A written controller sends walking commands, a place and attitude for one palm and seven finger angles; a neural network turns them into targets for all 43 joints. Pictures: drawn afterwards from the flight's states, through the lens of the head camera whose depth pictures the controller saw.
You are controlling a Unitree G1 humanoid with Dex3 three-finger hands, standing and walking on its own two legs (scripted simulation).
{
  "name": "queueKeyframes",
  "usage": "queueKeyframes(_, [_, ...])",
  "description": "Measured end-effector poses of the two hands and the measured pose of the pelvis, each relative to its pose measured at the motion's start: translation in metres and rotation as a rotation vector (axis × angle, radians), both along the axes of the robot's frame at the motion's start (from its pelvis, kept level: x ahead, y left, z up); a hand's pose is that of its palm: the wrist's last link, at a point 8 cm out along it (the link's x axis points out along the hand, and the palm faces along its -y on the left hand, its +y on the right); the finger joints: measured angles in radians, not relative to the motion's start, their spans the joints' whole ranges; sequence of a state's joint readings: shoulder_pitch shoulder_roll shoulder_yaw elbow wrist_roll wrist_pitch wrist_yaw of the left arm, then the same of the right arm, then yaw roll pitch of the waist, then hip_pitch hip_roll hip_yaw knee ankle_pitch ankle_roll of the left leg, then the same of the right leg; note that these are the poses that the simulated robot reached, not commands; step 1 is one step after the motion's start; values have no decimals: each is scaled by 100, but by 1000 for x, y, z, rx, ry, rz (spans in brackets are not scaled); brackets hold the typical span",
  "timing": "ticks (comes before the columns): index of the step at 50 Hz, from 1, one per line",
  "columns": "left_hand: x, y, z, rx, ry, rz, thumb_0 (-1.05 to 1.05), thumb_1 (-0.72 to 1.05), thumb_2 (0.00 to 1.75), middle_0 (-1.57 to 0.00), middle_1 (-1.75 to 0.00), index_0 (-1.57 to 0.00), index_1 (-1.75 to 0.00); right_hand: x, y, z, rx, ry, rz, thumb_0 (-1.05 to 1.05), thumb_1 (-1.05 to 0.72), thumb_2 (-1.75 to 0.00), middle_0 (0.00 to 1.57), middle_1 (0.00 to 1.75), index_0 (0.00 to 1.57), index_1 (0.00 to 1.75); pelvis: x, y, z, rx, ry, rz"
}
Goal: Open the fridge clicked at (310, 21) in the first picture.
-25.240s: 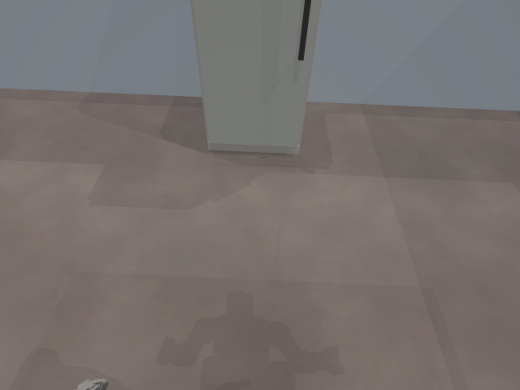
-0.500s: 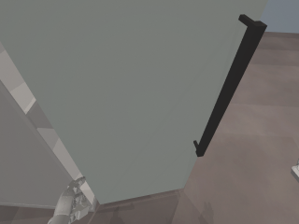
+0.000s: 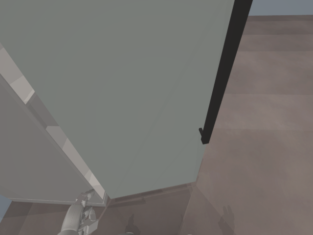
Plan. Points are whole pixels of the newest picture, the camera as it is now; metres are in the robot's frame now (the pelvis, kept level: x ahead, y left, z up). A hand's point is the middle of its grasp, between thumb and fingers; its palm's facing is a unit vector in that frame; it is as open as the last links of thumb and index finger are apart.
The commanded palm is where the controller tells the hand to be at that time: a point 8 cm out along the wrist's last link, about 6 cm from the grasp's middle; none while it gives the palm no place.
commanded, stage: step back with the hand held close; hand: right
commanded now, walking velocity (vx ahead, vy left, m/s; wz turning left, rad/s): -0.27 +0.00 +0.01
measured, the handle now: (215, 87) +0.48 -0.14 +0.12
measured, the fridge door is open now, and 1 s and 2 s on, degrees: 76 76 76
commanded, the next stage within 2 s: stop stepping back and stand still in 0.58 s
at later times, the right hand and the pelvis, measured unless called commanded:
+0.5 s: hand out of the picture +0.12 -0.24 +0.18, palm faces +0.35 +0.82 -0.46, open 7.4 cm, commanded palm +0.06 -0.29 +0.20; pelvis -0.09 +0.00 +0.01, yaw +2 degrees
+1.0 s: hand out of the picture -0.02 -0.29 +0.19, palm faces +0.47 +0.80 -0.37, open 7.4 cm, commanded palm -0.07 -0.31 +0.20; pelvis -0.21 -0.02 +0.02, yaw +1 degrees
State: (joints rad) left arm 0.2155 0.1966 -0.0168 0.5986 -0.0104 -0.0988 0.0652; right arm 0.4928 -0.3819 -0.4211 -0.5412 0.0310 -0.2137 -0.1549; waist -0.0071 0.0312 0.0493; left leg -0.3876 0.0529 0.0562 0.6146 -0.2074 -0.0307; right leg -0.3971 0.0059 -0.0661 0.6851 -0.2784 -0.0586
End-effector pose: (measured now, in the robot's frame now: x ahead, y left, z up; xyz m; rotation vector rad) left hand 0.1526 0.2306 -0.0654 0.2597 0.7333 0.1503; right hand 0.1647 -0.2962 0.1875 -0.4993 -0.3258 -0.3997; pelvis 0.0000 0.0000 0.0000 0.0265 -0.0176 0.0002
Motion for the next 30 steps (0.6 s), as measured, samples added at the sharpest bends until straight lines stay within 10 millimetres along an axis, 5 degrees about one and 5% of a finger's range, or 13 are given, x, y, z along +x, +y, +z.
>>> queueKeyframes(10, [-19, -6, 11, 15, -32, -1, 1, 90, 90, -21, -30, -20, -30, -24, -20, 17, -83, -43, -20, 2, -88, -90, 21, 31, 21, 30, -17, -6, 5, 30, 18, 5])
queueKeyframes(19, [-37, -4, 15, -24, -83, -11, 1, 90, 90, -21, -30, -20, -30, -45, 12, 7, -44, 32, 93, 2, -89, -90, 21, 31, 21, 30, -65, 4, 7, 42, 0, 34])
queueKeyframes(24, [-64, 6, 19, -8, -60, 25, 1, 90, 90, -21, -30, -20, -30, -77, 16, 12, -69, 34, 116, 2, -88, -90, 22, 31, 22, 30, -83, 6, 7, 2, 6, 31])
queueKeyframes(30, [-103, 7, 19, 72, -2, 39, 1, 90, 90, -21, -30, -20, -30, -101, -12, 10, -53, -32, 47, 1, -88, -90, 22, 31, 22, 30, -105, -10, 5, -13, 18, 6])
